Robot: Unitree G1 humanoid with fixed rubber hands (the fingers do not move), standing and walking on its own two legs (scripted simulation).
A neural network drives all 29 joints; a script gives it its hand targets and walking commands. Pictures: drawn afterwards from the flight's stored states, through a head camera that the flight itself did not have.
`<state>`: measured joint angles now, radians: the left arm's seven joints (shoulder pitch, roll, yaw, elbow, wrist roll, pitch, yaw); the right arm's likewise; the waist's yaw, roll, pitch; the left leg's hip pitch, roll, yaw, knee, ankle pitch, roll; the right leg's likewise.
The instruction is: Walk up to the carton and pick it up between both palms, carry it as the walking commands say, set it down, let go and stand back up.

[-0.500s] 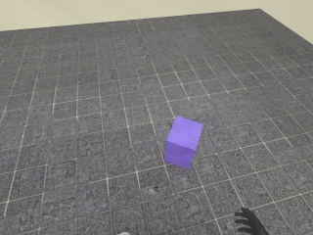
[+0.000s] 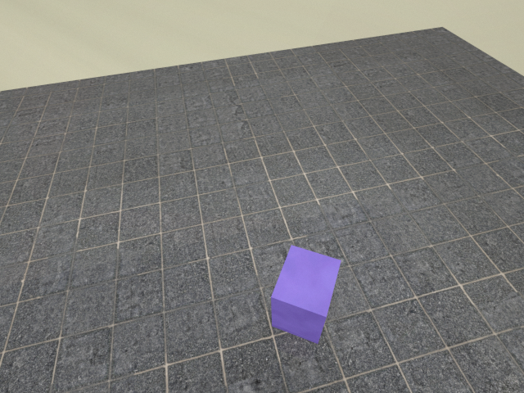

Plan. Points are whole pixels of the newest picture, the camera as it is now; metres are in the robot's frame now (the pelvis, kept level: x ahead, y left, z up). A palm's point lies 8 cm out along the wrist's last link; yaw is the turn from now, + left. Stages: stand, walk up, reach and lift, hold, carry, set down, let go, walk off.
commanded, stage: walk up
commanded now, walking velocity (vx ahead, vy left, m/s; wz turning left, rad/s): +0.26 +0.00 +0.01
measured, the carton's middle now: (304, 295) +0.55 -0.11 -0.63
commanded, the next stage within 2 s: none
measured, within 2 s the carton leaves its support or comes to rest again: neither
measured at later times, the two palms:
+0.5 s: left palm out of the picture +0.13 +0.28 -0.14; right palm out of the picture +0.14 -0.22 -0.10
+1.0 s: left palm (161, 390) +0.16 +0.19 -0.12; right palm (453, 375) +0.19 -0.30 -0.13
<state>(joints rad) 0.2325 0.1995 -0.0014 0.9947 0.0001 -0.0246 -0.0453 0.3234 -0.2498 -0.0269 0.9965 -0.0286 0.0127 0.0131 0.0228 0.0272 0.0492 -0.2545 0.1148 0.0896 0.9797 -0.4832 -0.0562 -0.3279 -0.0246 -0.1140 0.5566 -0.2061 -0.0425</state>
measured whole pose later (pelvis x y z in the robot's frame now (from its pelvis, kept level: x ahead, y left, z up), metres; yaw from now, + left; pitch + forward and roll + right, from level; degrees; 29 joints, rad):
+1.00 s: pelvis +0.14 -0.05 +0.01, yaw +0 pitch -1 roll +2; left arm 0.25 0.20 0.00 1.07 0.00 0.00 0.00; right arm 0.24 -0.22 -0.03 0.99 -0.04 0.05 -0.01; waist 0.02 0.02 0.02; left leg -0.38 0.08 0.09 0.99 -0.37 -0.04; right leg -0.21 -0.03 -0.07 0.48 -0.26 -0.03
